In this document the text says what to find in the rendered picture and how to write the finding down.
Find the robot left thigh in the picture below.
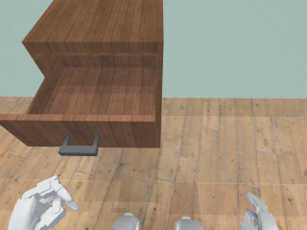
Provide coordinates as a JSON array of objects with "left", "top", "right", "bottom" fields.
[{"left": 109, "top": 215, "right": 140, "bottom": 230}]

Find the handle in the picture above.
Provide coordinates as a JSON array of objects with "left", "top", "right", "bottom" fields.
[{"left": 58, "top": 134, "right": 100, "bottom": 156}]

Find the robot right thigh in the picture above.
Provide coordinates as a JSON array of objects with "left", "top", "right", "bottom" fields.
[{"left": 174, "top": 218, "right": 205, "bottom": 230}]

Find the robot thigh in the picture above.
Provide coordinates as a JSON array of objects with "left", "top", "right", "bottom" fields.
[
  {"left": 174, "top": 218, "right": 205, "bottom": 230},
  {"left": 109, "top": 215, "right": 140, "bottom": 230}
]

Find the robot right hand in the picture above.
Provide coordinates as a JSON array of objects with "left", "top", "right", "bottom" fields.
[{"left": 240, "top": 192, "right": 278, "bottom": 230}]

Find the robot left hand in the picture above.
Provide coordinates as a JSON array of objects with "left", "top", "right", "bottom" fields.
[{"left": 8, "top": 175, "right": 80, "bottom": 230}]

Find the cabinet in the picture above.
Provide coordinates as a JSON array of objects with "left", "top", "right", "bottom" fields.
[{"left": 22, "top": 0, "right": 164, "bottom": 149}]

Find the drawer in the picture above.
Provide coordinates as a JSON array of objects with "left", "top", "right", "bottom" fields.
[{"left": 0, "top": 55, "right": 157, "bottom": 149}]

